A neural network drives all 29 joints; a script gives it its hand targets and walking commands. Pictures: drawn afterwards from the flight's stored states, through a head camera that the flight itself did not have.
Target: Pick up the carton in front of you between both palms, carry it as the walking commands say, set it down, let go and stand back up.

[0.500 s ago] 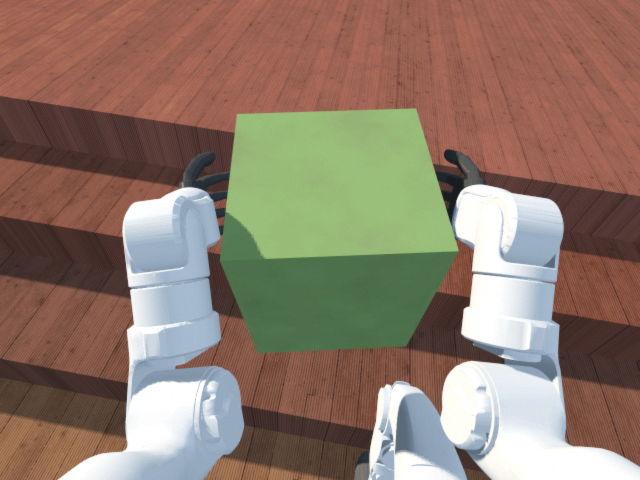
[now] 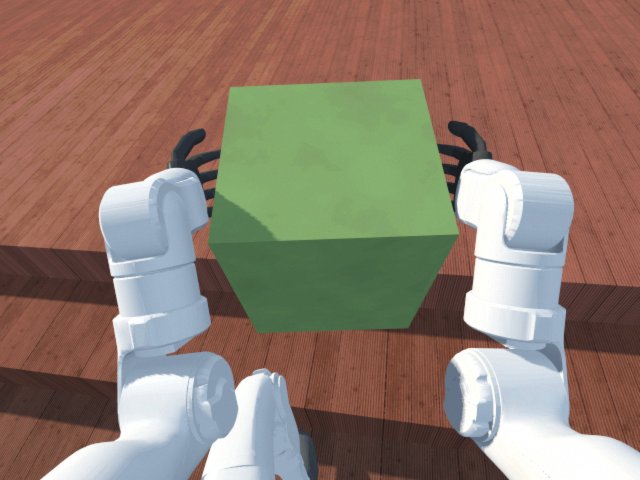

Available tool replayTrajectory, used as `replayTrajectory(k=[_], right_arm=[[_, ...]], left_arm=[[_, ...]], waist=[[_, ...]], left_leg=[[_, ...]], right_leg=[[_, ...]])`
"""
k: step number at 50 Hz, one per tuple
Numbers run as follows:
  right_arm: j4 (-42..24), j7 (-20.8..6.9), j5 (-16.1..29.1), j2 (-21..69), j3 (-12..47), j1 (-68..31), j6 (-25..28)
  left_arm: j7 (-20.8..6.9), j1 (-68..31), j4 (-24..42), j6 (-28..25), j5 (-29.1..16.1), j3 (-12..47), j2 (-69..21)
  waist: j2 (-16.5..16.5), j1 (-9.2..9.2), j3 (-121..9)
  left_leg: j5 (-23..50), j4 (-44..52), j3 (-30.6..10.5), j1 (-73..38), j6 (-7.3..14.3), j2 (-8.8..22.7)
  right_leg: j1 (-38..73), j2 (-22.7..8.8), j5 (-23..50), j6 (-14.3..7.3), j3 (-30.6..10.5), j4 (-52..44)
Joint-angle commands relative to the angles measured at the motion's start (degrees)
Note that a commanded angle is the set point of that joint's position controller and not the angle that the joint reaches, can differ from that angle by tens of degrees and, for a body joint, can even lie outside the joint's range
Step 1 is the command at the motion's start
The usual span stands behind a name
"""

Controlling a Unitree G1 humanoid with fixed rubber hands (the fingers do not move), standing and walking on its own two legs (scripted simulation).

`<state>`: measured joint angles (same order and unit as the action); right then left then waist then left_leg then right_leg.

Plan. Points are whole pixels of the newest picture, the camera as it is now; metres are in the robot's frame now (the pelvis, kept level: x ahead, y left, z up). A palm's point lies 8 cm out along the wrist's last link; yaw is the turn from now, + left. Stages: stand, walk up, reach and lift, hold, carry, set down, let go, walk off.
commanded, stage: carry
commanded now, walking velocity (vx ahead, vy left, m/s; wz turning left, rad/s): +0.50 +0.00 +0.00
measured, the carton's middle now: (329, 221) +0.39 -0.01 +0.13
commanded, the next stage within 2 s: none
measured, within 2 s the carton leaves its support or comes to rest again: neither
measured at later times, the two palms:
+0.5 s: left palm out of the picture +0.65 +0.16 +0.34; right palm out of the picture +0.65 -0.14 +0.37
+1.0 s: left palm out of the picture +0.96 +0.14 +0.52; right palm out of the picture +0.96 -0.16 +0.50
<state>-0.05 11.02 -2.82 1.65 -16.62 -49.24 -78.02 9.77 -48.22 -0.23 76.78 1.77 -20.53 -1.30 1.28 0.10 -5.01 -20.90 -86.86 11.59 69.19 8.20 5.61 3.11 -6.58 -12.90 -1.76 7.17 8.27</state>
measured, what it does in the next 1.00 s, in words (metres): climbs: left foot 0.16 m higher, then right foot 0.16 m higher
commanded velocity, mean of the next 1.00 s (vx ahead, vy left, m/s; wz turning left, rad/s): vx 0.50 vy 0.00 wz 0.00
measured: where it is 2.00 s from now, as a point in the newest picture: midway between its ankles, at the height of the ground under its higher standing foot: (319, 139)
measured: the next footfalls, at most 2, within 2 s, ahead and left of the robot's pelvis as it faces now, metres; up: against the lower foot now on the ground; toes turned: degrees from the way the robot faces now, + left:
left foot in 0.06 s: +0.26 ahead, +0.09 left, +0.16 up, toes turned +6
right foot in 0.56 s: +0.51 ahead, -0.10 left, +0.32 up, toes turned -6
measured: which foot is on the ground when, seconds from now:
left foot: up 0.00-0.04, down 0.06-0.62, up 0.64-1.00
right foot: down 0.00-0.08, up 0.10-0.54, down 0.56-1.00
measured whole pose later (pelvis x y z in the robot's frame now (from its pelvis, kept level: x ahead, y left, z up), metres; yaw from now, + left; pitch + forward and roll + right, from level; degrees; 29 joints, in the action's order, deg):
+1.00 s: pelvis +0.60 +0.00 +0.32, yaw +0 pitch +4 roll +4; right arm -4.1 10.3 -3.7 2.9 -16.4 -44.0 -75.6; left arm 9.7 -44.9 0.1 73.2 0.9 -18.0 -1.8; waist 1.1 -1.5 -4.7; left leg -24.8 -99.1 9.1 74.6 7.2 5.8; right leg 1.5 -4.7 -17.8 -1.9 4.6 12.7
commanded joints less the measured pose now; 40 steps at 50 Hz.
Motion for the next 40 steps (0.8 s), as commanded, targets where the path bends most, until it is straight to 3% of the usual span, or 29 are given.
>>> replayTrajectory(k=[1,2,3,4,5,6,9,11,13,15,18,19,20,22,23,24,25,27,28,29,30,31,32,33,34,35,36,37,40], right_arm=[[2.2,-3.7,18.8,49.7,33.0,-39.4,-0.4],[1.5,-4.1,19.9,51.9,33.5,-40.4,0.1],[0.6,-4.8,20.5,54.5,34.0,-40.4,0.7],[-0.1,-5.7,21.8,56.8,34.7,-41.9,1.7],[-0.1,-6.7,24.3,57.6,35.4,-43.1,3.0],[0.4,-7.7,27.1,61.3,37.5,-45.3,3.8],[-3.2,-10.5,30.0,67.7,40.6,-49.8,6.9],[-4.4,-11.2,29.5,68.1,40.8,-48.2,7.8],[-3.5,-10.5,26.6,64.3,39.9,-41.9,7.6],[-2.0,-9.7,23.1,59.0,37.8,-34.7,6.4],[-0.8,-8.9,18.9,52.2,33.9,-29.8,4.7],[-0.9,-8.8,18.5,50.5,32.9,-29.6,4.0],[-1.9,-8.8,18.1,49.0,31.9,-30.9,3.6],[-2.3,-9.0,17.3,46.4,30.2,-31.2,2.5],[-1.4,-9.0,16.7,45.3,29.4,-31.7,1.9],[-0.4,-9.0,16.4,43.6,27.5,-31.1,1.4],[1.8,-9.1,15.3,42.4,25.8,-30.5,1.0],[4.3,-9.0,13.6,42.4,23.9,-27.6,0.6],[4.5,-9.1,12.5,43.0,23.1,-27.7,0.8],[4.2,-9.2,11.6,44.1,23.1,-28.4,0.9],[4.0,-9.3,10.8,46.2,24.0,-30.1,1.6],[3.4,-9.4,9.4,45.7,23.1,-30.7,2.5],[4.0,-9.3,7.8,47.1,22.7,-25.3,3.1],[4.3,-8.9,6.7,47.0,22.0,-27.1,4.1],[2.4,-8.7,6.6,47.7,22.9,-27.4,4.9],[1.0,-8.4,6.2,48.6,23.6,-29.3,5.5],[0.4,-8.1,6.2,48.8,24.3,-29.5,6.2],[0.0,-7.7,6.6,49.0,25.9,-28.6,6.8],[-2.1,-6.9,6.6,47.6,29.6,-25.0,7.6]], left_arm=[[-6.6,-33.0,-2.5,2.0,-12.9,26.6,-41.6],[-6.6,-32.7,-2.9,1.9,-11.5,25.5,-41.9],[-6.6,-32.1,-3.1,1.6,-10.0,24.7,-42.4],[-6.8,-33.2,-3.5,0.7,-8.4,24.3,-43.2],[-6.6,-28.4,-4.0,-0.4,-6.4,23.7,-44.9],[-6.0,-29.4,-5.1,-1.2,-3.9,22.2,-42.6],[-5.9,-32.3,-0.9,-3.6,-3.1,24.7,-47.4],[-6.1,-33.5,2.6,-4.9,-5.1,29.1,-49.5],[-6.1,-31.6,4.1,-5.0,-6.7,32.4,-49.2],[-6.0,-27.6,2.4,-3.9,-7.9,34.4,-48.4],[-5.7,-30.0,4.6,-2.5,-11.2,37.0,-47.1],[-5.3,-30.7,4.9,-2.1,-11.9,37.4,-46.7],[-5.0,-32.9,4.6,-1.7,-12.7,38.0,-47.0],[-4.3,-35.5,4.4,-0.9,-13.7,38.7,-47.5],[-4.0,-36.9,3.6,-0.5,-14.4,38.7,-48.1],[-3.7,-36.9,2.6,-0.1,-15.0,38.7,-48.5],[-3.4,-36.5,0.7,0.2,-15.1,38.5,-49.3],[-3.4,-36.2,-1.4,0.2,-16.2,38.3,-51.9],[-3.6,-36.7,-2.1,-0.1,-16.8,37.9,-53.6],[-3.9,-39.4,-1.2,-0.7,-17.6,38.3,-55.5],[-4.6,-42.6,0.9,-1.9,-19.1,40.0,-58.5],[-5.3,-40.3,-1.4,-2.6,-20.2,40.3,-60.5],[-5.9,-39.7,-0.7,-4.1,-21.3,41.1,-60.5],[-6.9,-41.8,0.7,-4.7,-23.7,43.5,-63.4],[-7.6,-42.9,3.0,-5.9,-25.1,44.1,-65.0],[-8.2,-44.6,4.3,-6.6,-25.2,43.7,-65.8],[-8.6,-45.6,5.6,-7.1,-26.2,45.2,-67.0],[-8.9,-44.2,5.1,-7.4,-26.7,45.7,-67.1],[-9.0,-38.0,4.6,-7.3,-24.9,44.0,-62.4]], waist=[[-20.9,7.76,-23.3],[-21.0,11.43,-26.6],[-17.6,15.17,-29.9],[-7.1,13.01,-29.6],[15.7,8.25,-36.7],[7.8,7.04,-40.9],[-0.6,3.55,-24.8],[-2.6,3.21,-22.9],[-2.8,4.27,-22.0],[0.2,5.36,-21.9],[2.0,7.2,-18.4],[1.1,6.3,-15.8],[-0.1,4.61,-12.6],[3.2,3.53,-9.7],[5.3,2.84,-8.3],[9.3,1.89,-9.7],[13.7,-0.39,-11.3],[16.0,-3.44,-19.2],[19.4,-7.03,-24.3],[17.7,-9.47,-28.5],[15.0,-13.37,-32.0],[7.3,-10.2,-32.7],[-18.0,-7.71,-35.9],[-11.0,-6.87,-37.3],[-7.5,-6.87,-34.1],[-2.6,-5.22,-28.1],[0.2,-4.57,-23.6],[-0.2,-3.89,-21.9],[0.7,-4.25,-18.0]], left_leg=[[8.5,15.3,8.2,-40.2,1.7,-9.7],[7.2,23.7,7.6,-44.8,0.4,-11.0],[8.5,41.4,1.4,-55.0,-0.4,-13.0],[20.4,53.2,-16.1,-62.9,2.1,-7.4],[35.3,64.4,-53.3,-74.6,14.8,10.0],[25.5,60.0,-53.0,-76.8,14.3,10.0],[8.1,59.4,-41.0,-65.3,7.8,8.1],[3.3,62.0,-35.5,-64.1,6.7,7.7],[8.8,64.8,-32.5,-69.4,8.6,9.5],[19.4,64.8,-30.7,-77.4,10.7,10.9],[13.7,66.6,-31.1,-88.4,8.9,14.3],[7.4,68.8,-29.0,-86.9,6.9,13.7],[1.7,70.7,-24.2,-79.6,4.5,9.7],[1.6,79.5,-17.8,-65.2,4.9,5.9],[5.9,82.9,-15.0,-61.0,5.4,4.6],[20.8,83.6,-8.1,-58.5,5.4,2.7],[38.6,82.4,-2.3,-57.7,5.5,1.9],[90.9,72.3,0.8,-64.8,4.8,3.8],[108.2,64.8,1.3,-70.2,3.7,6.0],[117.9,52.4,2.1,-75.6,1.7,5.2],[111.5,35.9,0.5,-76.0,-0.4,4.1],[64.7,21.8,-4.1,-61.8,-3.6,0.9],[12.2,-8.9,-11.3,-35.3,-8.8,-13.8],[8.3,-25.2,-23.3,-28.4,-5.7,-13.0],[7.1,-28.8,-23.8,-21.9,-3.7,-11.8],[7.1,-25.9,-21.9,-16.7,-1.4,-9.8],[7.8,-25.1,-20.9,-12.1,-0.4,-8.7],[8.8,-22.9,-20.1,-12.0,-0.4,-6.6],[3.7,-18.0,-12.3,-5.8,-1.0,-4.2]], right_leg=[[-6.5,-4.2,96.3,-8.7,7.8,12.4],[-1.4,-5.1,101.6,-7.2,8.6,24.5],[-2.0,-3.7,95.1,-4.8,8.1,42.5],[-11.5,2.5,50.3,-0.8,2.2,60.0],[-34.2,16.4,4.6,2.0,-8.7,91.1],[-36.9,12.4,5.2,-1.1,-20.0,102.3],[-49.3,6.8,5.7,-5.0,-15.7,100.6],[-51.6,6.1,3.0,-5.2,-13.1,97.7],[-57.9,4.9,-4.1,-5.3,-8.0,95.7],[-69.8,5.0,-7.1,-6.7,-4.6,106.9],[-91.5,2.5,-16.2,-6.9,-7.1,121.9],[-94.2,1.8,-16.0,-6.4,-6.1,121.9],[-89.7,0.8,-14.6,-6.3,-3.6,113.6],[-77.6,0.5,-10.0,-5.4,2.3,101.0],[-72.0,0.7,-10.1,-4.8,3.7,94.7],[-63.8,1.7,-9.5,-5.1,5.6,85.6],[-55.7,2.9,-6.9,-6.7,7.5,79.5],[-42.2,8.7,-1.1,-8.3,11.6,67.3],[-36.6,10.5,-2.3,-8.4,12.1,63.1],[-32.0,13.5,-4.8,-7.2,12.5,52.7],[-23.8,14.0,-3.6,-6.8,5.4,37.2],[-11.2,8.1,10.7,-9.5,-12.9,28.3],[5.5,-7.6,37.2,-22.1,-48.8,17.4],[7.7,-9.8,39.1,-23.5,-48.2,21.5],[6.1,-8.4,27.4,-20.4,-44.3,23.0],[3.4,-6.8,17.1,-15.8,-39.5,22.5],[1.3,-6.8,9.1,-13.7,-35.7,21.8],[0.8,-6.3,3.4,-11.7,-31.3,20.1],[2.4,-8.3,9.4,-12.3,-25.4,15.0]])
